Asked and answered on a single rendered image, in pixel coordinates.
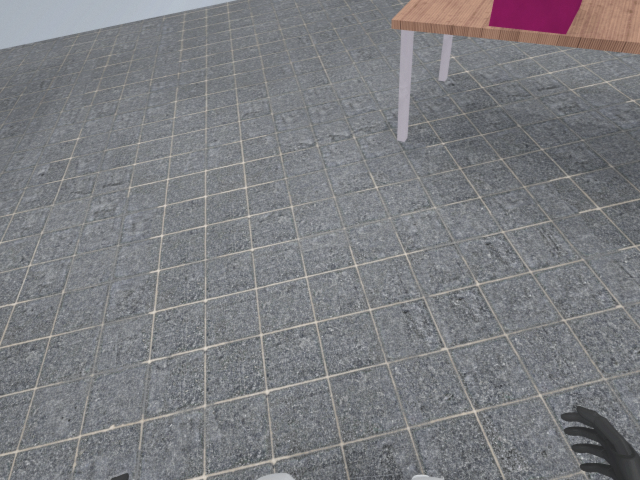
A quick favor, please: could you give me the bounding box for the table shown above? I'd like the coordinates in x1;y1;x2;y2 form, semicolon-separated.
391;0;640;142

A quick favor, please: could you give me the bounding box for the right robot hand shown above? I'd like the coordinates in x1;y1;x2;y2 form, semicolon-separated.
561;406;640;480

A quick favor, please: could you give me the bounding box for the carton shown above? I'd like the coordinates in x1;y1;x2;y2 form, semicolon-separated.
489;0;582;34

